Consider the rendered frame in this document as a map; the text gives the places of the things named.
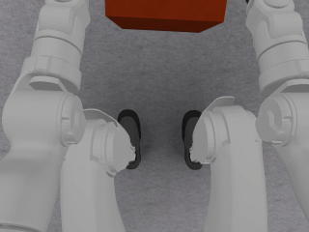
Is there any left robot shin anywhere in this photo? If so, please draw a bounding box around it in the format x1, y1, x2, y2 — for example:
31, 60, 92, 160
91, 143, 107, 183
64, 108, 136, 171

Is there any right robot upper arm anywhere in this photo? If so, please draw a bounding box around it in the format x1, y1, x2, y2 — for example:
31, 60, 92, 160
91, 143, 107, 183
255, 92, 309, 222

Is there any left robot forearm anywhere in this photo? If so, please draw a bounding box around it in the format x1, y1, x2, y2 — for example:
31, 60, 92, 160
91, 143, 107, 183
2, 0, 91, 138

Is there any right robot thigh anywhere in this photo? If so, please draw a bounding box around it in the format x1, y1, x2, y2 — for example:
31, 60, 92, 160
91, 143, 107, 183
197, 105, 268, 232

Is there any carton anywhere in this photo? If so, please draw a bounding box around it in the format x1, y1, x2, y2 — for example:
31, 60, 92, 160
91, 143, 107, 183
104, 0, 227, 33

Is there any right robot forearm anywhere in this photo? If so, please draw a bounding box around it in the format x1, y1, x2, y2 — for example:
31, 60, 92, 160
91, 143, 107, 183
245, 0, 309, 98

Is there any left robot upper arm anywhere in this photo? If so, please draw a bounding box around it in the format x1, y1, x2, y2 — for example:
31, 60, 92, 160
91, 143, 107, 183
0, 89, 86, 232

